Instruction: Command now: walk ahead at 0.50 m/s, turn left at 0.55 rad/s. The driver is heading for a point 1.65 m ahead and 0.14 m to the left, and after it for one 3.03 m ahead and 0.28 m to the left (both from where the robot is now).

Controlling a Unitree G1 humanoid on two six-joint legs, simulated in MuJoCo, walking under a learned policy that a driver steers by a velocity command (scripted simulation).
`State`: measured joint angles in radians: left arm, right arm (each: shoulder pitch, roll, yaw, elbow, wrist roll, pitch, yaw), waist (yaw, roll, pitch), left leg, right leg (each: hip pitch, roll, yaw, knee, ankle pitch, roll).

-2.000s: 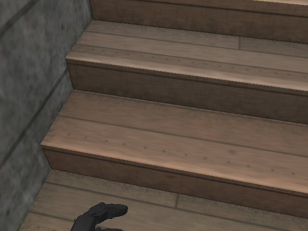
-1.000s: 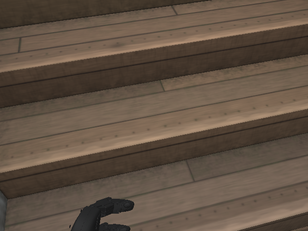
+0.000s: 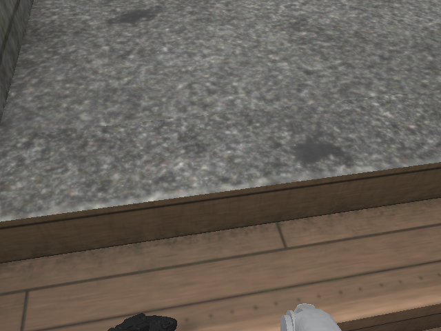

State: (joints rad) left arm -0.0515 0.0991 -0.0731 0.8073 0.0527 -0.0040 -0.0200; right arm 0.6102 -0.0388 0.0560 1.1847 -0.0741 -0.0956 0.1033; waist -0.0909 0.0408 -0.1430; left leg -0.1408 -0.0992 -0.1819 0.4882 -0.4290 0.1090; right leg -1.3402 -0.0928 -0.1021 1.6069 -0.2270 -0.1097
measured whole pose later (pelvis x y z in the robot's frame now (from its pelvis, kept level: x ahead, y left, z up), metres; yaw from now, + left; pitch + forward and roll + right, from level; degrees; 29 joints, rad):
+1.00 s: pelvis +0.55 +0.08 +0.32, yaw +7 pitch +4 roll +1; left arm 0.00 0.14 -0.06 0.88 0.03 -0.04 -0.06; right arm 0.53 -0.08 0.04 1.24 -0.13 -0.07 0.05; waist -0.04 -0.02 -0.11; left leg -0.23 -0.05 0.09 0.51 -0.36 0.06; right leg -1.43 -0.07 0.04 2.00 -0.14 -0.26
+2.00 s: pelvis +1.04 +0.19 +0.49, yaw +6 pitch +3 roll +1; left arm 0.21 0.19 0.05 1.00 0.04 -0.11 -0.06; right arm 0.30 -0.15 -0.08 0.94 -0.06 -0.09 0.02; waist -0.04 -0.01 -0.03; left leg -0.21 -0.04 0.10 0.29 -0.13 0.07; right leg -0.63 -0.06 0.07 1.23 -0.24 -0.10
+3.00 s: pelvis +1.48 +0.13 +0.47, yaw -4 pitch +4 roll -1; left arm 0.13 0.25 0.07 0.77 0.00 -0.01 0.05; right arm 0.14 -0.24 -0.07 0.78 -0.01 -0.03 -0.02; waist -0.01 -0.02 0.02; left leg -0.49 -0.05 -0.06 0.48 -0.07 0.04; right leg -0.50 0.07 0.05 1.18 -0.49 0.01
